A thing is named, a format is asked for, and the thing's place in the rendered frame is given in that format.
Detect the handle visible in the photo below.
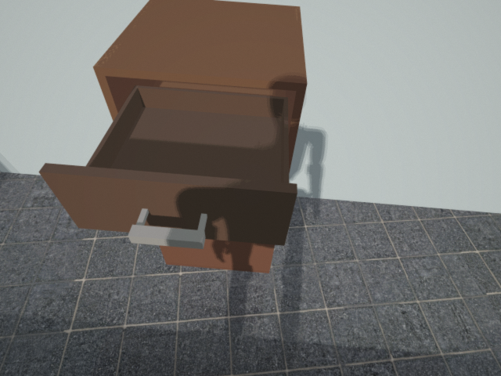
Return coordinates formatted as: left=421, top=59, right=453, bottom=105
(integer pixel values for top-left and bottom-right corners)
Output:
left=128, top=208, right=207, bottom=249

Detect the drawer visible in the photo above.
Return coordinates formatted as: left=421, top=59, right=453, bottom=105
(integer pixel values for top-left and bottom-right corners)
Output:
left=39, top=85, right=297, bottom=246

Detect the cabinet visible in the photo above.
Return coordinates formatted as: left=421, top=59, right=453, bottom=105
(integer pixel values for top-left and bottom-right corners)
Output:
left=93, top=0, right=307, bottom=273

